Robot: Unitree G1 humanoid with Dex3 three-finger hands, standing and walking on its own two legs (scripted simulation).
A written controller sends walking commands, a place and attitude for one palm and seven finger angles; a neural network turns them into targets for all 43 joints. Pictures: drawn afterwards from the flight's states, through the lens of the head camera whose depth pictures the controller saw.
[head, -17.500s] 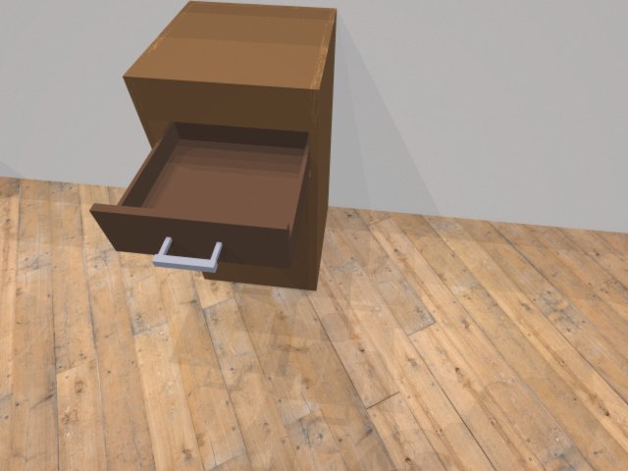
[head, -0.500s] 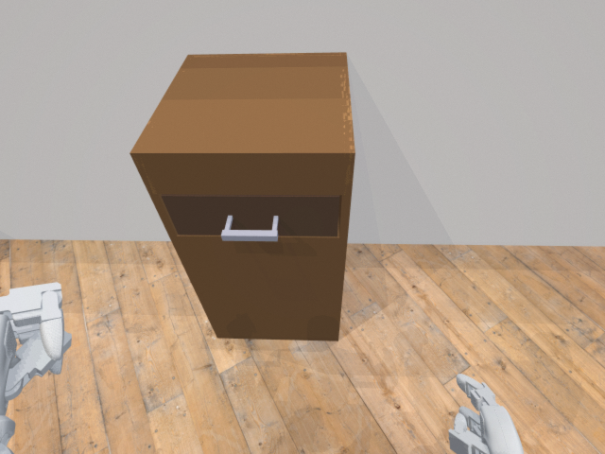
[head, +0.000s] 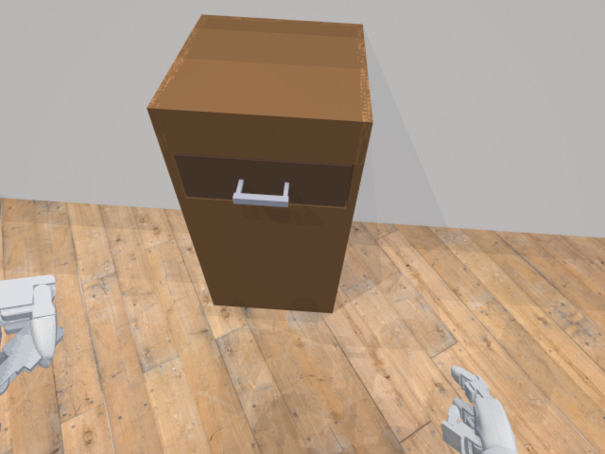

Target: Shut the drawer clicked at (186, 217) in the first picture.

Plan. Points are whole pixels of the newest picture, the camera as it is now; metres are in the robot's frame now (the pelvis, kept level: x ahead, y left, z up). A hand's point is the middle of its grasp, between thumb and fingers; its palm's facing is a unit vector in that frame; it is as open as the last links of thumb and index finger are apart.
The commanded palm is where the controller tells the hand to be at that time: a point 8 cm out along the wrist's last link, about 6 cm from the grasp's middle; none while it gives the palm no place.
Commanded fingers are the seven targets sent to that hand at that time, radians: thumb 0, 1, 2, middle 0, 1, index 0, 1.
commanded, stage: step back with the hand held close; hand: left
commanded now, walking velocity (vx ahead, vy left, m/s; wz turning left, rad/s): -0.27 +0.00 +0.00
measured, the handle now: (262, 193) +0.65 +0.13 -0.12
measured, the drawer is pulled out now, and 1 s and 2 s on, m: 0.00 0.00 0.00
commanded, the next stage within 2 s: stop stepping back and stand still in 0.72 s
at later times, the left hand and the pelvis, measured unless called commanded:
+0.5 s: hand (35, 397) +0.14 +0.22 +0.17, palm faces +0.32 -0.80 -0.50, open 3.3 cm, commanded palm +0.07 +0.27 +0.18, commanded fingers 0.00 0.90 0.90 -1.40 -1.60 -1.40 -1.60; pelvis -0.05 -0.01 -0.01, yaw +2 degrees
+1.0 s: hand out of the picture +0.03 +0.20 +0.17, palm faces +0.26 -0.82 -0.51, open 3.3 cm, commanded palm -0.02 +0.25 +0.18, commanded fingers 0.00 0.90 0.90 -1.40 -1.60 -1.40 -1.60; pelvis -0.16 -0.03 +0.00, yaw -2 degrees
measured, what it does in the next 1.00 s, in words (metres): walks backwards: left foot, then right foot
